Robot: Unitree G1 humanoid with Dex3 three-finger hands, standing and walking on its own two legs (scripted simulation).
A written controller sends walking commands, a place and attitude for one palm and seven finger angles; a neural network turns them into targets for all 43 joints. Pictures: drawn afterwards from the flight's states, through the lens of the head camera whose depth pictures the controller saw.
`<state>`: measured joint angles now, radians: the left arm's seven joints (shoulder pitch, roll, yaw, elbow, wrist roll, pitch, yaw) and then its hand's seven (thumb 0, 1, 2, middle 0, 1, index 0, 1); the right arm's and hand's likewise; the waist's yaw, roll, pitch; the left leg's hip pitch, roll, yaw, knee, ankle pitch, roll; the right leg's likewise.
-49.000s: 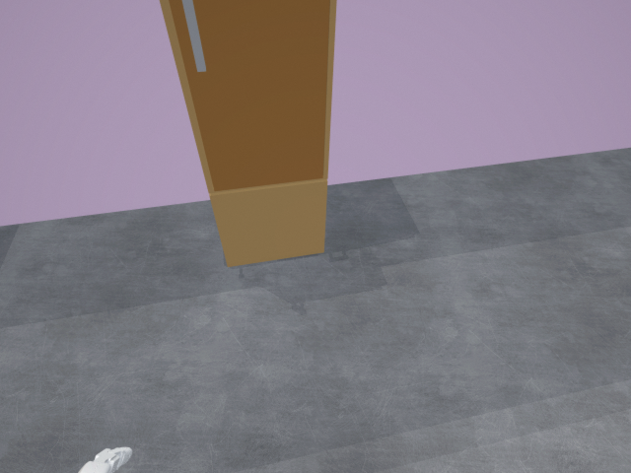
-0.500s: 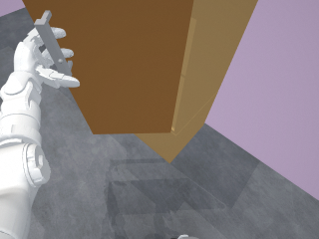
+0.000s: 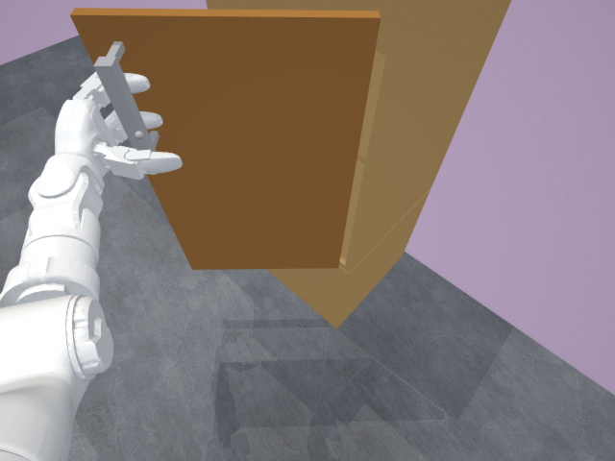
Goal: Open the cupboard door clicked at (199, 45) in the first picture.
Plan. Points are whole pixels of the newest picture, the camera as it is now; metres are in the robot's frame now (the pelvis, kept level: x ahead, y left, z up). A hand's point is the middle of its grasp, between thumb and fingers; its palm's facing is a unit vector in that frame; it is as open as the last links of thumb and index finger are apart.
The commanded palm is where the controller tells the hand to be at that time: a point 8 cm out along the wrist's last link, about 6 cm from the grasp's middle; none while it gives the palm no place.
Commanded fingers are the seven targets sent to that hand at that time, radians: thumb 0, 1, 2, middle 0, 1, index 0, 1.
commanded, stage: close the thumb around the handle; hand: left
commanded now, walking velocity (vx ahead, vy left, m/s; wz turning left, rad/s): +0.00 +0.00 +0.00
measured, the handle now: (133, 107) +0.55 +0.21 +0.15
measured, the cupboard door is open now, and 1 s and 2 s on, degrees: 43 52 93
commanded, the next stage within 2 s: pull the door open along its arc in 0.48 s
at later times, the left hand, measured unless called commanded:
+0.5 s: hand (141, 128) +0.49 +0.19 +0.16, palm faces -0.03 -1.00 +0.00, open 5.5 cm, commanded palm +0.47 +0.24 +0.15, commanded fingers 0.00 0.90 0.90 -0.40 -1.35 -0.40 -1.35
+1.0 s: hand (139, 156) +0.44 +0.18 +0.16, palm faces -0.06 -1.00 +0.01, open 5.6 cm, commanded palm +0.39 +0.23 +0.15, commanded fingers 0.00 0.90 0.90 -0.40 -1.35 -0.40 -1.35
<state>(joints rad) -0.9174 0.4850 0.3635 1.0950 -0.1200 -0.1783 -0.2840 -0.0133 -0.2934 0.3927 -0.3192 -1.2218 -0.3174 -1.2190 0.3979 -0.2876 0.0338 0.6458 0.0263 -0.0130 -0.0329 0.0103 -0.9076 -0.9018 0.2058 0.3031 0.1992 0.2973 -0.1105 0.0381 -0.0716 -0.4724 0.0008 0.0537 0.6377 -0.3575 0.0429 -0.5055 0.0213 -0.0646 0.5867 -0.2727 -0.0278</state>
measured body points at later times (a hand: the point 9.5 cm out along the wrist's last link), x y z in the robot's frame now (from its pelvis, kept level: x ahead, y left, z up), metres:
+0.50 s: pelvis -0.01 -0.01 +0.00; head +0.07 +0.00 +0.44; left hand +0.49 +0.24 +0.16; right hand -0.01 -0.28 -0.11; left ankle -0.03 +0.09 -0.72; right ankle +0.00 -0.10 -0.72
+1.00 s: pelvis +0.01 +0.00 +0.00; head +0.04 -0.01 +0.45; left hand +0.44 +0.24 +0.16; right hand +0.07 -0.27 -0.11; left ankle -0.03 +0.09 -0.72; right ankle +0.00 -0.10 -0.72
